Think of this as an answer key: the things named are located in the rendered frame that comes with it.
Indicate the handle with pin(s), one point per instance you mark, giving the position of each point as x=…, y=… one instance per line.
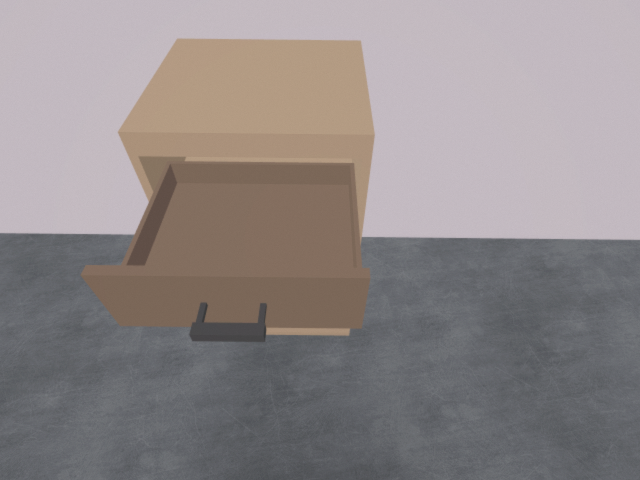
x=228, y=332

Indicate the drawer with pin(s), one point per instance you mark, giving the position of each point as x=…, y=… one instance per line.
x=237, y=234

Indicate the cabinet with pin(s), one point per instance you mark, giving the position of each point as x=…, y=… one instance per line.
x=255, y=100

